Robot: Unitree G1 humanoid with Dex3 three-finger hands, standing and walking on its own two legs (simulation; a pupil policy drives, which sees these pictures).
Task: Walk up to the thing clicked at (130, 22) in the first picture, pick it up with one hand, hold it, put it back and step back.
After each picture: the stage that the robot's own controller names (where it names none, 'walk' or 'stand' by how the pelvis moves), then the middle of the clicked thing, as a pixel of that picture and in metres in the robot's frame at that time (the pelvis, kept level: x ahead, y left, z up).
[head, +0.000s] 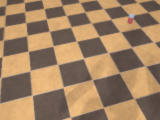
stand; (130, 18) +1.81 -0.60 -0.72
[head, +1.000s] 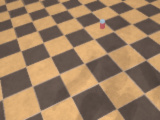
walk; (102, 24) +1.75 -0.10 -0.70
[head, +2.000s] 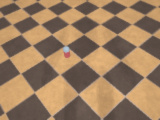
walk; (66, 52) +1.17 +0.26 -0.71
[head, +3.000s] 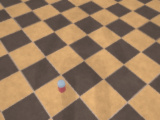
walk; (61, 86) +0.72 +0.22 -0.69
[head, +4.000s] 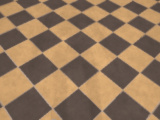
walk; out of the picture +0.40 +0.20 -0.71
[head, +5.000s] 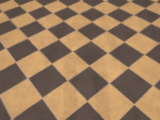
stand; out of the picture +0.33 +0.20 -0.72
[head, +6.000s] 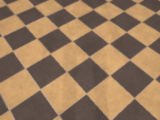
stand; out of the picture +0.30 +0.19 -0.71
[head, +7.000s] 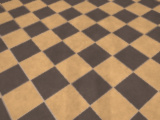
stand; out of the picture +0.28 +0.19 -0.72
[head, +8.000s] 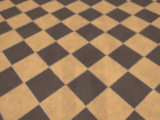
stand; out of the picture +0.26 +0.20 -0.72
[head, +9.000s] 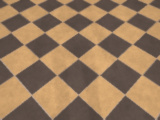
stand; out of the picture +0.29 +0.22 -0.71
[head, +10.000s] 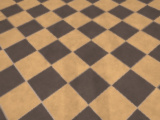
stand; out of the picture +0.25 +0.19 -0.72
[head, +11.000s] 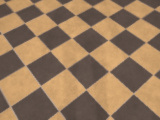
stand; out of the picture +0.32 +0.20 -0.71
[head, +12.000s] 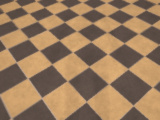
stand; out of the picture +0.33 +0.21 -0.72
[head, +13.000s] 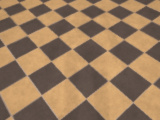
stand; out of the picture +0.33 +0.21 -0.73
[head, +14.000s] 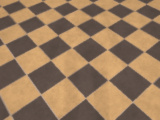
stand; out of the picture +0.32 +0.21 -0.73
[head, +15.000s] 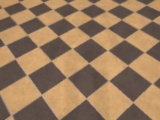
stand; out of the picture +0.33 +0.21 -0.73
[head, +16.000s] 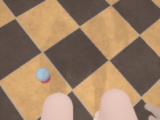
go down; (43, 76) +0.41 +0.19 -0.42
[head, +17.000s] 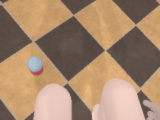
go down; (35, 66) +0.44 +0.19 -0.33
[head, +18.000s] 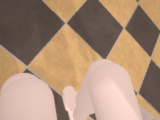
close in; out of the picture +0.43 +0.23 -0.24
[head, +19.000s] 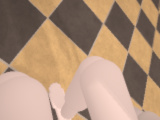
close; out of the picture +0.43 +0.25 -0.24
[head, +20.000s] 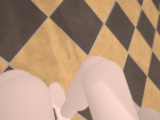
lift; out of the picture +0.40 +0.23 -0.24
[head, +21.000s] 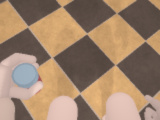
lift; (29, 80) +0.33 +0.19 -0.03
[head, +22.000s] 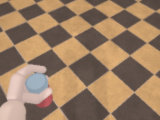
hold; (40, 90) +0.32 +0.17 +0.01
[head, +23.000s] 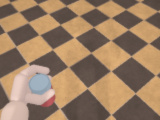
hold; (43, 90) +0.32 +0.16 +0.01
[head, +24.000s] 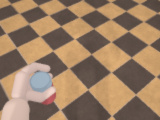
crouch; (44, 88) +0.32 +0.16 +0.01
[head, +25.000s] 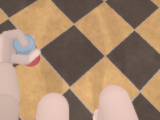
crouch; (27, 51) +0.45 +0.18 -0.08
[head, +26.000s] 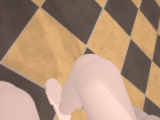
lower; out of the picture +0.46 +0.25 -0.24
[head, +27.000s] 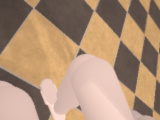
lower; out of the picture +0.46 +0.26 -0.25
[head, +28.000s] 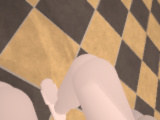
lower; out of the picture +0.47 +0.26 -0.25
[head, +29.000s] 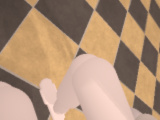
lower; out of the picture +0.47 +0.26 -0.25
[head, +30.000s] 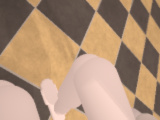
loosen; out of the picture +0.46 +0.25 -0.25
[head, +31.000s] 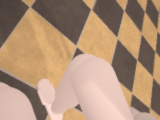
withdraw; out of the picture +0.46 +0.25 -0.25
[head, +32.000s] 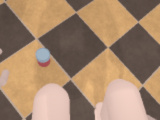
walk; (43, 58) +0.48 +0.17 -0.34
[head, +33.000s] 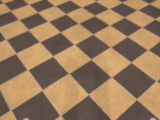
stand; out of the picture +0.39 +0.15 -0.66
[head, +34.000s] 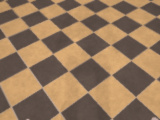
stand; out of the picture +0.40 +0.16 -0.67
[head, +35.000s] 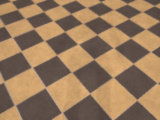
stand; out of the picture +0.41 +0.16 -0.69
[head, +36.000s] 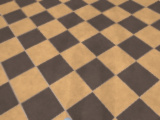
walk; out of the picture +0.41 +0.17 -0.72
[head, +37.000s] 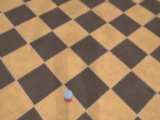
walk; (68, 96) +0.52 +0.10 -0.71
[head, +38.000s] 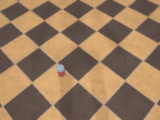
walk; (60, 70) +0.78 +0.25 -0.69
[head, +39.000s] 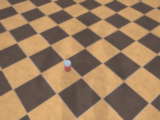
stand; (67, 65) +1.00 +0.18 -0.71
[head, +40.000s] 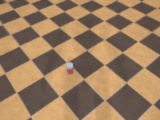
stand; (70, 68) +1.00 +0.17 -0.72
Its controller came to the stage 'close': yes
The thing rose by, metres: 0.72
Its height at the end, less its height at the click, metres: +0.00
